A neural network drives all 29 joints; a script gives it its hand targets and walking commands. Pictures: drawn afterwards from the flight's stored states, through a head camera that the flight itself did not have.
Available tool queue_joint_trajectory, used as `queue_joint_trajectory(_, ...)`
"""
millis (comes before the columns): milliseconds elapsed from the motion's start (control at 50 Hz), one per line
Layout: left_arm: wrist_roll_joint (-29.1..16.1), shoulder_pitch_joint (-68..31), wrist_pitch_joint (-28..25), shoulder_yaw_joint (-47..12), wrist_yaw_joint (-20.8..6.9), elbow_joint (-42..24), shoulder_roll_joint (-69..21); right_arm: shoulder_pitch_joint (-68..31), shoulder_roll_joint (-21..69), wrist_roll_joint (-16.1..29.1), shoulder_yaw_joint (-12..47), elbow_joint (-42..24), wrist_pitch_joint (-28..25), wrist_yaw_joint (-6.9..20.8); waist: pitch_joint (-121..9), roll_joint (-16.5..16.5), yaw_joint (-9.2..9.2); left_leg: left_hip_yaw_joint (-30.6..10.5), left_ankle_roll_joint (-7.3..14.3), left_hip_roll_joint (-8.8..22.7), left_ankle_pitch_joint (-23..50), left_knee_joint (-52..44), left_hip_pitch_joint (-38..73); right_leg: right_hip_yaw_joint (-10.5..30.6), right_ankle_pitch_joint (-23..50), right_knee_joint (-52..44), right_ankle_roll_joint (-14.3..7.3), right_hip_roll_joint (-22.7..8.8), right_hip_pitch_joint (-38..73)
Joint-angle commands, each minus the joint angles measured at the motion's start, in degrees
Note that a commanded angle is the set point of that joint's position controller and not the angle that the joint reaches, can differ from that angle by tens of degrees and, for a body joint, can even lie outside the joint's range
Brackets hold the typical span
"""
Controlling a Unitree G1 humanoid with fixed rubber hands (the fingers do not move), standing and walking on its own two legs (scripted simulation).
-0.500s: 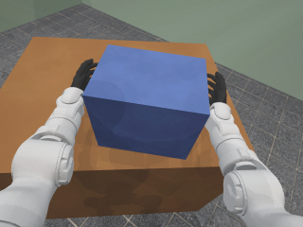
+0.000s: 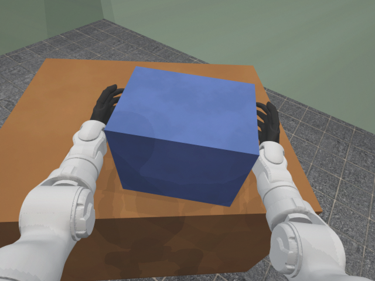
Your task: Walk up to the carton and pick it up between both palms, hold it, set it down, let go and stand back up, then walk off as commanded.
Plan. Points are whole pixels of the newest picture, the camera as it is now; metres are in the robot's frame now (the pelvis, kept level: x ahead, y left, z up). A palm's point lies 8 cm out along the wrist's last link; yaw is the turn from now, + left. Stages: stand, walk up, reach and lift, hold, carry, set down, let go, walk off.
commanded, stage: reach and lift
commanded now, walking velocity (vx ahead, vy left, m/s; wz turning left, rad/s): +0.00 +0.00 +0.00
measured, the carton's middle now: (184, 139) +0.44 +0.00 +0.06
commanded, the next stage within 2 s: none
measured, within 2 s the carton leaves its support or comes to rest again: leaves its support in 0.02 s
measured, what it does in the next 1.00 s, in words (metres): stands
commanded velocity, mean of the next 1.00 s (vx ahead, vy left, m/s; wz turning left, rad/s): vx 0.00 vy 0.00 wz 0.00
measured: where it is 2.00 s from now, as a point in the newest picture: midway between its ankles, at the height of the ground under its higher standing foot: outside the picture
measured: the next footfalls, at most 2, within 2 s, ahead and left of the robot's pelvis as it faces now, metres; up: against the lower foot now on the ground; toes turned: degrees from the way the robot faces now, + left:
none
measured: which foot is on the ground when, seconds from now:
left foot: down 0.00-1.00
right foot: down 0.00-1.00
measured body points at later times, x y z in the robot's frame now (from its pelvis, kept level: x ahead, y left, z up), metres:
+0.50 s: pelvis -0.01 +0.00 +0.00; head -0.01 +0.01 +0.45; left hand +0.43 +0.18 +0.14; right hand +0.40 -0.19 +0.12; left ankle -0.01 +0.12 -0.74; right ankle +0.00 -0.16 -0.74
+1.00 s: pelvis -0.03 +0.00 +0.00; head -0.08 +0.03 +0.45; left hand +0.39 +0.19 +0.21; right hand +0.38 -0.18 +0.18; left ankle -0.01 +0.12 -0.74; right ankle +0.00 -0.16 -0.74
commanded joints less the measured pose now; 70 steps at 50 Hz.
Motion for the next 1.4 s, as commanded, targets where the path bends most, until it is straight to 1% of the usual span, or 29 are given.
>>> queue_joint_trajectory(0, 3.8, -33.8, -5.2, -9.1, -5.9, -14.4, -36.3, -33.2, 29.5, -9.4, 14.3, -11.9, -4.9, 11.7, -32.0, 7.4, 2.09, 1.4, -4.6, -3.5, 35.4, -2.7, 17.0, -4.5, 16.9, -3.2, -2.9, 3.7, 9.7)
queue_joint_trajectory(40, 3.0, -35.9, -5.7, -10.6, -5.3, -16.0, -36.8, -35.6, 29.3, -9.4, 15.5, -14.0, -5.7, 12.0, -33.8, 6.5, 2.37, 1.4, -4.4, -3.3, 33.5, -2.9, 16.7, -4.3, 16.6, -2.9, -3.1, 4.0, 10.1)
queue_joint_trajectory(140, 2.7, -35.5, -4.2, -11.7, -4.1, -16.7, -37.7, -34.7, 28.4, -8.0, 16.9, -12.3, -4.7, 12.4, -33.4, 6.3, 2.78, 0.8, -4.1, -3.2, 32.4, -3.7, 17.9, -4.7, 14.6, -3.6, -3.2, 4.4, 8.3)
queue_joint_trajectory(160, 2.4, -34.6, -3.6, -12.4, -4.0, -16.5, -38.3, -34.0, 28.1, -7.5, 17.8, -12.8, -4.3, 12.4, -34.4, 6.4, 2.26, 0.7, -4.0, -3.4, 31.7, -3.7, 18.1, -4.5, 14.7, -3.7, -3.4, 4.4, 8.8)
queue_joint_trajectory(220, 1.4, -35.0, -2.9, -13.8, -3.3, -19.4, -38.7, -33.4, 28.2, -5.8, 19.8, -11.8, -3.6, 12.6, -34.0, 6.5, 2.96, 0.5, -4.0, -3.4, 32.3, -3.8, 18.4, -4.2, 14.6, -3.8, -3.3, 4.6, 9.2)
queue_joint_trajectory(300, -0.2, -33.1, -1.1, -15.0, -3.0, -21.3, -39.7, -36.0, 28.2, -2.8, 23.7, -16.4, -2.3, 12.5, -35.2, 4.1, 3.98, 0.3, -2.9, -4.2, 29.8, -4.6, 16.6, -3.1, 15.1, -3.8, -2.6, 4.5, 12.4)
queue_joint_trajectory(340, -0.2, -30.6, 0.5, -15.1, -2.8, -21.5, -40.1, -35.3, 28.5, -1.2, 25.8, -17.0, -0.9, 12.4, -35.0, 3.9, 4.74, 0.0, -2.7, -4.3, 29.8, -4.8, 16.4, -2.5, 16.1, -3.6, -2.5, 4.5, 13.8)
queue_joint_trajectory(380, -1.6, -33.0, 1.6, -16.6, -2.5, -24.8, -41.2, -38.4, 28.6, 0.8, 27.3, -19.6, -0.4, 12.5, -36.5, 3.9, 4.50, -0.3, -2.7, -4.4, 30.3, -4.5, 16.2, -2.3, 16.8, -3.3, -2.2, 4.6, 14.2)
queue_joint_trajectory(400, -1.7, -31.6, 2.6, -16.8, -2.2, -26.1, -41.7, -38.4, 28.9, 1.8, 28.7, -20.3, 0.5, 12.6, -36.4, 3.6, 5.72, -0.6, -2.7, -4.4, 30.8, -4.5, 16.6, -2.0, 16.6, -3.3, -2.1, 4.7, 14.3)
queue_joint_trajectory(420, -2.7, -32.2, 3.3, -17.8, -2.2, -27.3, -42.2, -39.1, 29.1, 2.5, 29.5, -22.2, 1.0, 12.5, -38.2, 2.7, 4.98, -0.6, -2.6, -4.6, 31.1, -4.2, 16.6, -2.0, 18.0, -2.9, -1.9, 4.8, 15.5)
queue_joint_trajectory(480, -3.6, -34.2, 6.3, -18.5, -1.9, -31.6, -42.5, -40.9, 29.9, 4.6, 30.5, -23.4, 3.3, 12.4, -39.1, 2.2, 4.97, -0.5, -2.3, -5.0, 29.8, -4.4, 15.1, -1.5, 18.3, -2.4, -1.4, 4.7, 16.6)
queue_joint_trajectory(640, -2.7, -33.9, 17.6, -16.8, -1.5, -37.4, -43.8, -47.8, 27.5, 7.2, 28.0, -27.7, 8.5, 11.3, -35.6, 3.3, 4.02, 0.0, -2.4, -4.9, 29.9, -4.8, 18.0, -1.9, 15.3, -3.4, -1.7, 5.6, 15.7)
queue_joint_trajectory(660, -1.9, -35.0, 18.5, -15.2, -1.7, -37.9, -43.1, -50.0, 27.2, 7.0, 26.6, -28.4, 8.7, 11.3, -34.1, 3.2, 4.47, 0.4, -2.2, -4.9, 28.0, -5.2, 17.0, -2.0, 13.5, -3.7, -1.9, 5.6, 15.3)
queue_joint_trajectory(680, -0.4, -31.7, 20.8, -13.2, -1.8, -36.6, -42.5, -47.6, 26.4, 7.1, 26.0, -25.6, 10.5, 11.4, -30.2, 3.1, 4.82, 0.5, -1.9, -5.0, 25.8, -6.0, 16.7, -1.9, 11.3, -4.2, -2.0, 5.5, 16.0)
queue_joint_trajectory(700, -0.1, -33.5, 21.7, -12.5, -2.2, -37.7, -41.9, -50.0, 25.7, 6.7, 24.9, -27.6, 10.5, 11.3, -30.1, 2.9, 4.37, 0.9, -1.6, -5.2, 24.5, -6.1, 15.8, -1.7, 11.0, -4.1, -1.8, 5.4, 16.1)
queue_joint_trajectory(740, 0.7, -32.2, 24.2, -12.0, -1.9, -39.7, -42.8, -51.5, 25.7, 7.6, 25.4, -28.2, 11.5, 11.5, -30.4, 3.3, 5.27, 0.9, -1.9, -5.0, 26.2, -6.1, 16.9, -2.2, 11.3, -4.0, -1.9, 5.7, 16.5)
queue_joint_trajectory(820, 1.5, -31.8, 28.7, -10.7, -2.5, -40.9, -43.0, -53.8, 24.6, 8.5, 23.3, -29.8, 13.0, 11.3, -26.9, 3.1, 3.88, 1.4, -1.7, -5.6, 23.5, -6.8, 15.5, -2.4, 9.5, -4.7, -1.9, 6.0, 16.8)
queue_joint_trajectory(860, 1.8, -32.8, 29.6, -10.8, -2.6, -42.6, -43.2, -55.3, 24.5, 8.1, 22.5, -30.6, 13.3, 11.6, -27.6, 3.6, 4.21, 1.6, -1.7, -5.8, 21.8, -7.0, 15.6, -2.4, 7.6, -4.6, -2.0, 5.9, 16.5)
queue_joint_trajectory(880, 2.2, -31.7, 30.9, -11.1, -2.5, -42.3, -44.1, -53.9, 24.0, 8.0, 22.0, -29.4, 14.0, 11.6, -26.0, 4.4, 2.97, 1.3, -1.9, -5.8, 21.2, -7.3, 15.8, -2.7, 6.8, -5.0, -2.3, 6.0, 15.8)
queue_joint_trajectory(900, 2.3, -31.1, 31.6, -10.9, -2.3, -43.1, -44.2, -54.8, 24.0, 8.5, 22.5, -29.7, 14.3, 11.8, -25.9, 4.1, 3.65, 1.3, -1.8, -5.7, 20.8, -7.5, 15.8, -2.8, 6.2, -4.8, -2.4, 6.1, 15.5)
queue_joint_trajectory(960, 3.2, -30.6, 33.6, -10.9, -2.3, -44.9, -44.8, -54.3, 23.4, 8.9, 21.5, -29.3, 15.2, 12.2, -25.3, 5.1, 2.97, 1.1, -1.9, -5.6, 19.7, -7.9, 16.3, -2.9, 4.6, -5.2, -2.7, 6.1, 15.3)
queue_joint_trajectory(1000, 3.5, -29.3, 35.1, -10.5, -2.7, -43.7, -44.3, -54.1, 22.7, 8.1, 20.4, -28.9, 16.0, 12.4, -23.3, 4.2, 2.31, 1.2, -1.5, -5.9, 16.5, -8.6, 14.6, -2.7, 3.1, -5.8, -2.7, 6.0, 15.6)
queue_joint_trajectory(1040, 2.9, -28.9, 36.2, -11.9, -2.3, -46.8, -45.6, -54.8, 22.8, 9.2, 21.5, -30.4, 16.5, 12.8, -25.6, 5.1, 2.31, 1.1, -1.8, -5.8, 18.0, -8.2, 15.7, -3.1, 4.0, -5.3, -2.8, 6.1, 15.4)
queue_joint_trajectory(1140, 2.2, -28.5, 38.8, -13.1, -1.5, -51.9, -46.6, -57.3, 23.1, 11.4, 24.1, -33.9, 17.9, 13.1, -27.0, 3.9, 3.06, 0.7, -1.3, -5.7, 19.8, -7.9, 16.3, -2.5, 5.8, -5.4, -2.7, 6.4, 16.5)
queue_joint_trajectory(1160, 2.7, -27.5, 39.8, -12.7, -1.3, -52.1, -46.4, -56.0, 22.1, 11.7, 23.9, -32.8, 18.9, 13.3, -26.2, 4.8, 3.14, 0.5, -1.6, -5.6, 20.2, -7.9, 16.2, -2.4, 5.7, -5.2, -2.9, 6.4, 16.4)
queue_joint_trajectory(1200, 2.6, -28.2, 40.8, -12.8, -1.4, -52.0, -46.3, -55.9, 21.4, 11.3, 23.1, -31.6, 19.9, 13.8, -24.1, 4.4, 2.51, 0.5, -1.4, -5.6, 16.2, -8.8, 14.9, -2.3, 2.9, -5.7, -3.0, 6.3, 15.8)
queue_joint_trajectory(1300, 1.4, -26.9, 43.0, -14.3, -1.1, -55.3, -46.5, -57.6, 21.5, 12.8, 25.2, -35.6, 21.2, 14.0, -26.3, 2.4, 2.44, 0.2, -0.7, -5.5, 18.6, -8.3, 15.6, -2.0, 6.9, -5.2, -2.7, 6.4, 17.8)
queue_joint_trajectory(1360, 2.4, -27.1, 44.2, -12.5, -1.3, -54.1, -45.3, -57.7, 21.4, 12.7, 24.8, -33.6, 22.6, 14.5, -23.4, 1.5, 2.68, 0.3, 0.3, -5.7, 14.3, -9.4, 13.3, -1.8, 4.6, -5.2, -2.7, 6.1, 18.1)
queue_joint_trajectory(1380, 2.1, -26.9, 44.6, -12.6, -1.3, -54.6, -45.2, -58.6, 21.5, 13.0, 25.4, -35.5, 22.8, 14.5, -24.5, 0.6, 2.72, 0.1, 0.6, -5.8, 14.6, -9.2, 13.4, -1.7, 5.3, -5.1, -2.5, 6.1, 19.0)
